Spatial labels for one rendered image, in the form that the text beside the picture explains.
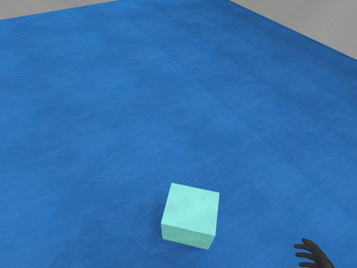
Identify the robot right hand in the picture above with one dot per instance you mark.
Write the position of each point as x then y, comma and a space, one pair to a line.
317, 255

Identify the carton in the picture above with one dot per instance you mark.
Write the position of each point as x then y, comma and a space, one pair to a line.
190, 216

